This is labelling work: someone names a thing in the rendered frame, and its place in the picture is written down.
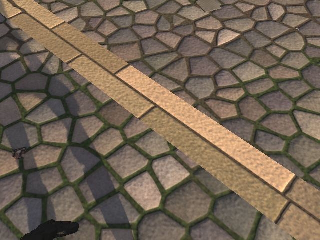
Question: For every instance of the robot left hand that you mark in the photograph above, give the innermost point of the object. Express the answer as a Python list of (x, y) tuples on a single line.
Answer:
[(52, 229)]

